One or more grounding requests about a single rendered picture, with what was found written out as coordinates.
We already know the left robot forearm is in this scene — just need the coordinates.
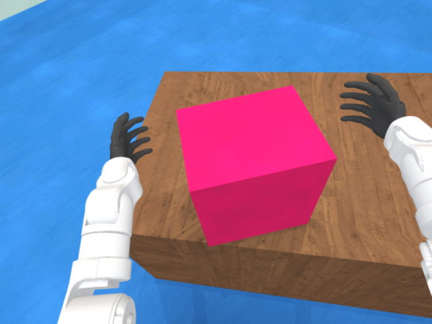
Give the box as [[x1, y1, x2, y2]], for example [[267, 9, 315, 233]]
[[57, 157, 143, 324]]

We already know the right robot forearm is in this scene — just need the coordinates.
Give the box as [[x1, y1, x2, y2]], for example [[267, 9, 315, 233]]
[[384, 116, 432, 239]]

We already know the pedestal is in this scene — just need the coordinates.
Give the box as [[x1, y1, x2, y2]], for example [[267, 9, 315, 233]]
[[129, 72, 432, 318]]

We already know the carton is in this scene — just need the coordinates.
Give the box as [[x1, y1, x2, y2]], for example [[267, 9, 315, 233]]
[[176, 85, 338, 247]]

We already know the robot left hand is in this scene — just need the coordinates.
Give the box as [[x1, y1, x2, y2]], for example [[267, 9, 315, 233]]
[[109, 112, 153, 164]]

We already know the robot left upper arm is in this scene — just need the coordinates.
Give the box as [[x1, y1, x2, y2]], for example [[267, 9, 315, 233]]
[[59, 293, 136, 324]]

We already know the robot right hand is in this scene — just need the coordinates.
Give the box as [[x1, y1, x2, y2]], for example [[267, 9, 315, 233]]
[[340, 73, 406, 139]]

